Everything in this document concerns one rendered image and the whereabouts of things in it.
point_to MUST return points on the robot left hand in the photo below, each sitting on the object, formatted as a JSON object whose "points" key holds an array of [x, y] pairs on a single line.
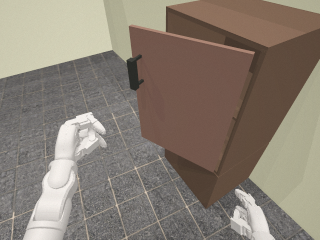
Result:
{"points": [[69, 137]]}

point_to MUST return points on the robot right hand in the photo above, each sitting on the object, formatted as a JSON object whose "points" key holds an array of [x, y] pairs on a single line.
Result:
{"points": [[252, 220]]}

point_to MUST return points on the cupboard door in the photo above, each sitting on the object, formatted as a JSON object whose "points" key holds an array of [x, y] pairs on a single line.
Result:
{"points": [[190, 91]]}

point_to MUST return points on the handle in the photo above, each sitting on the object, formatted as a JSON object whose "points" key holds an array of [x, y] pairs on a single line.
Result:
{"points": [[133, 72]]}

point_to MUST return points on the robot left forearm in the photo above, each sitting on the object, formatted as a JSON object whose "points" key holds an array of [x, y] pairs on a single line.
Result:
{"points": [[51, 213]]}

